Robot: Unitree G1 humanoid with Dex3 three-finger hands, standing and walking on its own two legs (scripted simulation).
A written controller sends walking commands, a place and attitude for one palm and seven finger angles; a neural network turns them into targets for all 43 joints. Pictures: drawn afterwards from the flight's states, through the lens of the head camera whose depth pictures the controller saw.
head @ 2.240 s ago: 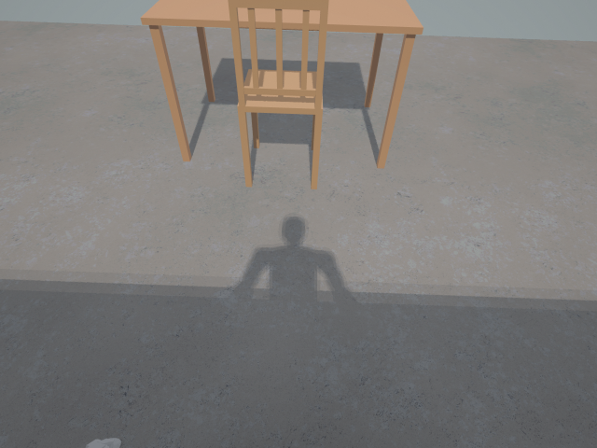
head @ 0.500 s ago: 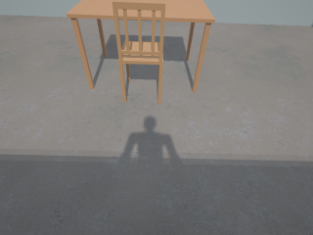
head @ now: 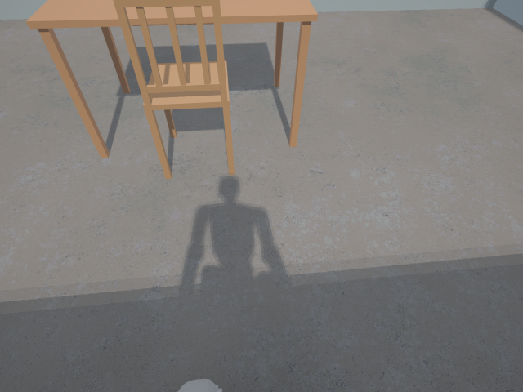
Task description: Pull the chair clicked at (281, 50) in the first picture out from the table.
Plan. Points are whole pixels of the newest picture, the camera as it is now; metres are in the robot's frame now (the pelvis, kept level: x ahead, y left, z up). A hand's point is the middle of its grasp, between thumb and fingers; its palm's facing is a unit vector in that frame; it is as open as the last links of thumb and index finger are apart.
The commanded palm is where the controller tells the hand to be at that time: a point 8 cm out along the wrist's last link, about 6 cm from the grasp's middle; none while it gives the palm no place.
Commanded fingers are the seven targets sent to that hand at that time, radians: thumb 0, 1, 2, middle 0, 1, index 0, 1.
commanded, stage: walk to a spot facing it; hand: left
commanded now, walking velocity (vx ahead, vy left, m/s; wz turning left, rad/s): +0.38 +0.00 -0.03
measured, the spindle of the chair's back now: (176, 48) +1.29 +0.41 -0.07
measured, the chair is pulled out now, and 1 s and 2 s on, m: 0.00 0.00 0.00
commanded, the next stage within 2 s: turn to face it in 1.04 s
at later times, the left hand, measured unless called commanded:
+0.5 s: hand (144, 338) +0.25 +0.25 -0.18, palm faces +0.01 -0.99 -0.15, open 7.4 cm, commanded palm none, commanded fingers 0.00 0.90 0.90 -0.20 -0.30 -0.20 -0.30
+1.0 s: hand (226, 210) +0.57 +0.13 -0.17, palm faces -0.18 -0.97 -0.17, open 7.3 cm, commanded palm none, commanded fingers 0.00 0.90 0.90 -0.20 -0.30 -0.20 -0.30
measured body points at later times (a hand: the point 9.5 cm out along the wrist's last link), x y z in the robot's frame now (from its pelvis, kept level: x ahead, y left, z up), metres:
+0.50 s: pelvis +0.23 +0.07 +0.00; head +0.23 +0.10 +0.45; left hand +0.25 +0.30 -0.16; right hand +0.25 -0.18 -0.13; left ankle +0.25 +0.13 -0.74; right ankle +0.21 -0.08 -0.63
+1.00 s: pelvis +0.44 -0.02 -0.01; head +0.46 -0.03 +0.44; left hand +0.58 +0.18 -0.16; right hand +0.30 -0.18 -0.17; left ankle +0.33 +0.12 -0.63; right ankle +0.48 -0.09 -0.74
